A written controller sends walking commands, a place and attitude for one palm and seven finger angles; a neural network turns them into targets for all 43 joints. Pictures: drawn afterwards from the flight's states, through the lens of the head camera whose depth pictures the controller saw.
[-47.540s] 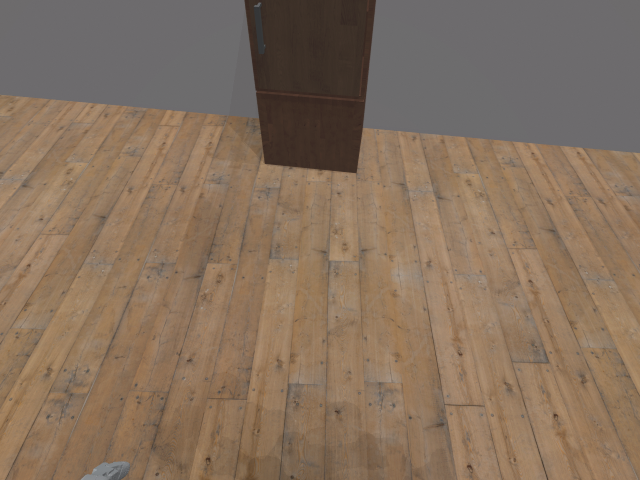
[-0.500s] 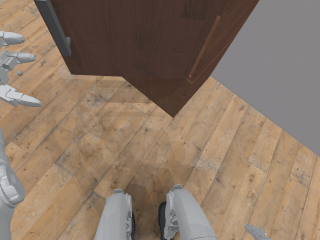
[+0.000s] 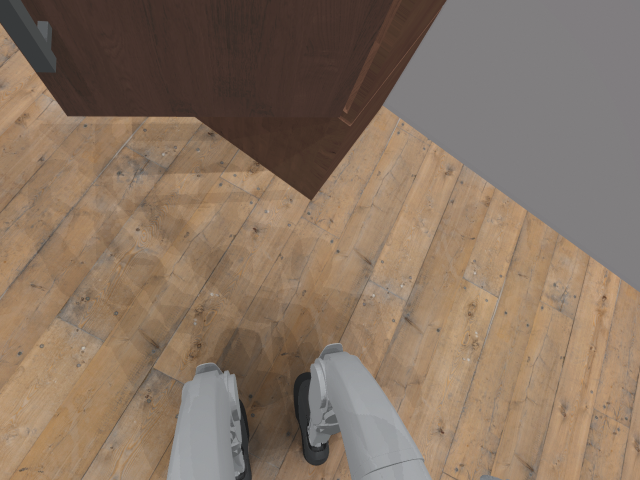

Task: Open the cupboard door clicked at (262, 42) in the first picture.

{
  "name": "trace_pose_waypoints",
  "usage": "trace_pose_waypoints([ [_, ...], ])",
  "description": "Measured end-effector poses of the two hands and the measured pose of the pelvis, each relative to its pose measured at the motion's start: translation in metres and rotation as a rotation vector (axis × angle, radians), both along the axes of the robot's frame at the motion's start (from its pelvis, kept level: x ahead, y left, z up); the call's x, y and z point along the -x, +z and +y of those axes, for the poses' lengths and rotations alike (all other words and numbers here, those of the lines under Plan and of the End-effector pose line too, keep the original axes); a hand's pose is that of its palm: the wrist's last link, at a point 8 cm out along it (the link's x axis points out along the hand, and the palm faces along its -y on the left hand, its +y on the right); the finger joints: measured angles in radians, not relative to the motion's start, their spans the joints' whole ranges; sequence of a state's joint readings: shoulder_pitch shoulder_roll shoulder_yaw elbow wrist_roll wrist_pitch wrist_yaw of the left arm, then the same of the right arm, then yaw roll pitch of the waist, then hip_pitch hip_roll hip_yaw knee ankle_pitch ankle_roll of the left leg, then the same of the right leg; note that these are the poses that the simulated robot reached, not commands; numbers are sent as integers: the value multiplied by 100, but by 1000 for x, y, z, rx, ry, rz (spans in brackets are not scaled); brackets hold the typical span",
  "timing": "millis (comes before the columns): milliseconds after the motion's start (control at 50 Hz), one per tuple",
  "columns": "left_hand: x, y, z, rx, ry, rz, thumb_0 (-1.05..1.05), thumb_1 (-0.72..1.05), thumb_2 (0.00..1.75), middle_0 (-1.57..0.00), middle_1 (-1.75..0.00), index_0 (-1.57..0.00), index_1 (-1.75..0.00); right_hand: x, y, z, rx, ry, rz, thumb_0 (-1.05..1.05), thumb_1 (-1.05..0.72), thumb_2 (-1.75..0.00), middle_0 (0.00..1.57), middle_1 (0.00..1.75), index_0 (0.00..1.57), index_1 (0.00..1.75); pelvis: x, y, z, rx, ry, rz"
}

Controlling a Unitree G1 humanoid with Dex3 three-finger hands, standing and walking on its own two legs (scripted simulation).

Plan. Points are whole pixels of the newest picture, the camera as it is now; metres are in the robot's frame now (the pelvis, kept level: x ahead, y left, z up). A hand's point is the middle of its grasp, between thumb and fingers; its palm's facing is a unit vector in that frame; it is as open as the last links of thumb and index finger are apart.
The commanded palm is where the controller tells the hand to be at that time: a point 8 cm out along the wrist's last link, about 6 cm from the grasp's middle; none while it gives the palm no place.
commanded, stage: move the hooked fingers beside the handle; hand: left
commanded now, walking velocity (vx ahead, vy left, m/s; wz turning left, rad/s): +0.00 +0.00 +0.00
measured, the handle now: out of the picture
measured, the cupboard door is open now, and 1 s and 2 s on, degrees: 41 41 41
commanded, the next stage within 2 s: slide the fingers in behind the handle in 0.80 s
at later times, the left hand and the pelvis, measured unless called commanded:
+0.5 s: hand out of the picture +0.55 +0.31 +0.05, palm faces +0.05 -1.00 -0.04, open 14.0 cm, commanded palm +0.55 +0.32 +0.06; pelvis +0.01 +0.00 +0.01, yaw +0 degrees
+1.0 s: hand out of the picture +0.55 +0.30 +0.05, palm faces +0.04 -1.00 -0.04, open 14.0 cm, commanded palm +0.55 +0.30 +0.05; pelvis +0.01 +0.00 +0.01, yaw +0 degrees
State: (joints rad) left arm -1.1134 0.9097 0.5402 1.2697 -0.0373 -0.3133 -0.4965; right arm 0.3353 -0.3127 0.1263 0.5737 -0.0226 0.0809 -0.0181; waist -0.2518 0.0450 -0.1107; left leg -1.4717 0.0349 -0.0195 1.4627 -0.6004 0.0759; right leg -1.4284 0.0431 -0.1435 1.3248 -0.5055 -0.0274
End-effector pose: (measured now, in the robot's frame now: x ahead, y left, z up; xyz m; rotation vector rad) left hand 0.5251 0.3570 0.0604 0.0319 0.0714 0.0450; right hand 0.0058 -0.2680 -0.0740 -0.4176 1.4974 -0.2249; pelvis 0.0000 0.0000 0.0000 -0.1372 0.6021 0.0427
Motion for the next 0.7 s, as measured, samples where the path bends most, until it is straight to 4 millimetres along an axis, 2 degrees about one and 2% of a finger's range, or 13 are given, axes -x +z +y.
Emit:
trace_pose_waypoints([
  [120, -14, -1, -2, -8, 0, -18, -1, -50, 30, -30, -120, -30, -120, 12, 1, 6, 3, -28, 34, 1, -90, -90, 20, 30, 21, 30, 0, -3, 2, 10, -4, 19],
  [240, -15, -11, -3, -6, -1, 20, -1, -50, 30, -30, -120, -30, -120, 18, 3, 13, -15, -47, 62, 1, -90, -90, 20, 30, 21, 30, -3, -1, 3, 10, -12, 23],
  [300, -13, -9, 0, -11, 11, 2, -1, -50, 30, -30, -120, -30, -120, 18, 4, 15, -21, -53, 65, 1, -90, -90, 20, 30, 21, 30, -4, 1, 4, 11, -12, 22],
  [420, -8, -2, 4, -8, 9, 0, -1, -50, 30, -30, -120, -30, -120, 10, 9, 16, -29, -45, 60, 0, -90, -90, 20, 30, 21, 30, -8, 8, 4, 10, -6, 11],
  [700, -2, -3, 1, 0, -2, -1, -1, -50, 30, -30, -120, -30, -120, -16, 12, 5, 3, -2, -5, 0, -90, -90, 20, 30, 20, 30, -10, 10, 4, 11, 3, -1],
])
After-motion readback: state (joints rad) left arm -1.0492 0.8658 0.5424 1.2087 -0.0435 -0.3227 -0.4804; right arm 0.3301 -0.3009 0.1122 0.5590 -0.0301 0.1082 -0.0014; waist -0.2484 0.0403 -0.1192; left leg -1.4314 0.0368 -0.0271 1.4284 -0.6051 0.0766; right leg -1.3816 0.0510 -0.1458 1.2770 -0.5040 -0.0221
